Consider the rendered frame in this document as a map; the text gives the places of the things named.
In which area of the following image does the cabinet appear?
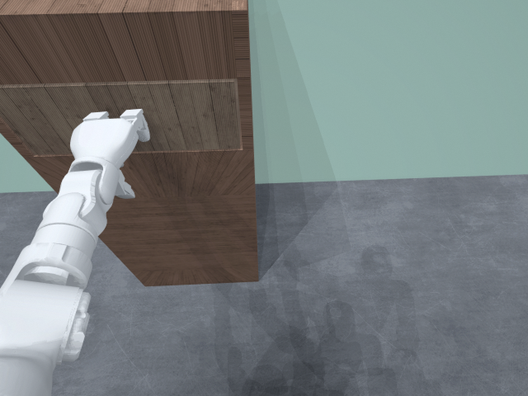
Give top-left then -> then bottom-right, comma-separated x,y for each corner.
0,0 -> 258,286

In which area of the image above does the robot left forearm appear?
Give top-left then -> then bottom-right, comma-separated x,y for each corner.
0,156 -> 120,303

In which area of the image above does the robot left hand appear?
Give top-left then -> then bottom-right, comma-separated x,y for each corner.
70,109 -> 150,199

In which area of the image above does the robot left upper arm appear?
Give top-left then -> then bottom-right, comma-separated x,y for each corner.
0,280 -> 91,396

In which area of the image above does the drawer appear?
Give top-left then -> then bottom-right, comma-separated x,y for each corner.
0,78 -> 240,155

